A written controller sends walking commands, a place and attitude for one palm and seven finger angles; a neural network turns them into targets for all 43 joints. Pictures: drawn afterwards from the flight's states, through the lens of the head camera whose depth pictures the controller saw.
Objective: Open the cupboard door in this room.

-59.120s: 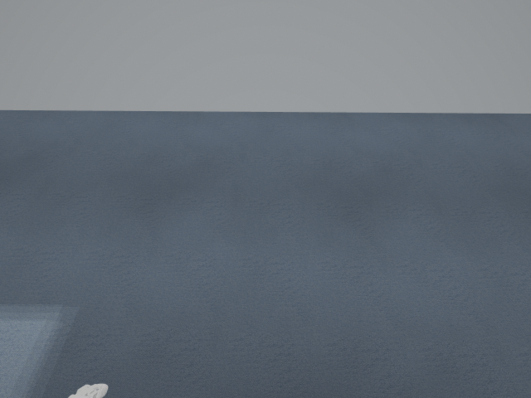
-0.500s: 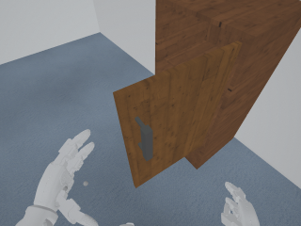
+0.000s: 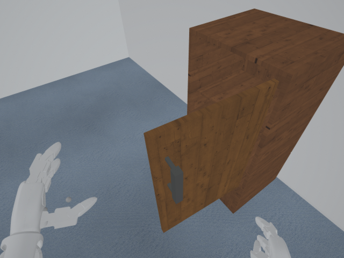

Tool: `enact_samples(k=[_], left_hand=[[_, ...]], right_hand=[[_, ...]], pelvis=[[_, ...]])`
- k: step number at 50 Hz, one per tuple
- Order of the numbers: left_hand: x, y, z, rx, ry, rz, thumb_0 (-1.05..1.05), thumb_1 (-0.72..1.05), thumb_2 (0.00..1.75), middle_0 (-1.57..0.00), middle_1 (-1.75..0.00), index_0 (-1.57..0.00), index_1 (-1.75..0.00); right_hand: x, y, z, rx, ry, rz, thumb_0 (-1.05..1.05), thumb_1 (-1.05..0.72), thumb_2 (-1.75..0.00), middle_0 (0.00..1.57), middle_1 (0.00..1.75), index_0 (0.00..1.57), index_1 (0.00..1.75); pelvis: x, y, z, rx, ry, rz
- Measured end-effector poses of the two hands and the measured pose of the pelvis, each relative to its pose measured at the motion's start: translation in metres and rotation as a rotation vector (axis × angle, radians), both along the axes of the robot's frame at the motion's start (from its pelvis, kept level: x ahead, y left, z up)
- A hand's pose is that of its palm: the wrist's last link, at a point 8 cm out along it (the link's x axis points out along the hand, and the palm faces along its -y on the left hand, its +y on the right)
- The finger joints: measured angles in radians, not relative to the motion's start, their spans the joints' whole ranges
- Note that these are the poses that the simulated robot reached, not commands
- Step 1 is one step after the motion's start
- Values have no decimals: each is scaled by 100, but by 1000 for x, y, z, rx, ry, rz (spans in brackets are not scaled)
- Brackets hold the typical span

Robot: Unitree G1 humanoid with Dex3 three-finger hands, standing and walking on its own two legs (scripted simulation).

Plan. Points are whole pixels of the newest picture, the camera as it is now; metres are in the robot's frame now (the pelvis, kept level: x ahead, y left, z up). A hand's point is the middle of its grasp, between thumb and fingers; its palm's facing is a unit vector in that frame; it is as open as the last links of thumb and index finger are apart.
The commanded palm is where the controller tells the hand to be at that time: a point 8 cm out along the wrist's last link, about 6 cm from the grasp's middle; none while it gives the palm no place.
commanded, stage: draw the hand back to the body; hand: left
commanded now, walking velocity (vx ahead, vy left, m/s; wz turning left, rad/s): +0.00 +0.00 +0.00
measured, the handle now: (173, 180) +0.33 +0.04 -0.02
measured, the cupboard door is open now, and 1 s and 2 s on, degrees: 85 85 85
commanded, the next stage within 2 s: step back with the hand held close in 0.66 s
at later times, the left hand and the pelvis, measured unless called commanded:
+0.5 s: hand (46, 183) +0.19 +0.25 +0.16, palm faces +0.44 -0.80 -0.41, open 7.6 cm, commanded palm +0.15 +0.28 +0.18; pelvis +0.01 -0.01 +0.01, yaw -1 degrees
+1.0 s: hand (43, 187) +0.19 +0.24 +0.16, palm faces +0.36 -0.80 -0.48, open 7.4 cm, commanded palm +0.13 +0.29 +0.19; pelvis -0.02 -0.01 +0.01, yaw -2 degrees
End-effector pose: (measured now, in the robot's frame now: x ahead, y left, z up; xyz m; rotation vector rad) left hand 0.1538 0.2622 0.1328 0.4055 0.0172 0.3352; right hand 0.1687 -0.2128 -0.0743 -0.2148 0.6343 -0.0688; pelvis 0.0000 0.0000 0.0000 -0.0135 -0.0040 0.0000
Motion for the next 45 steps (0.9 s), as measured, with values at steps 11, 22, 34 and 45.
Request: enact_samples(k=[11, 22, 34, 45], left_hand=[[2, 18, 38, 80, -87, 52, 1, 49, 73, -20, -30, -20, -31], [-1, 23, 54, 95, -144, 93, 1, 81, 86, -21, -30, -21, -30], [-5, 14, 48, 81, -131, 69, 2, 88, 90, -22, -30, -21, -31], [-6, 21, 56, 136, -156, 50, 2, 89, 90, -22, -30, -21, -31]], right_hand=[[17, -8, 11, -2, -6, 4, 1, -90, -90, 20, 30, 20, 30], [19, -17, 12, -2, 11, 2, 1, -90, -90, 20, 30, 20, 30], [6, -26, 11, -9, 24, -18, 1, -90, -90, 20, 30, 20, 30], [-5, -32, 14, -18, 37, -51, 1, -90, -90, 20, 30, 20, 30]], pelvis=[[8, -4, 10, 3, -41, -11], [7, -10, 13, 6, -60, -14], [3, -16, 14, 4, -76, -19], [-9, -16, 14, -5, -43, -25]])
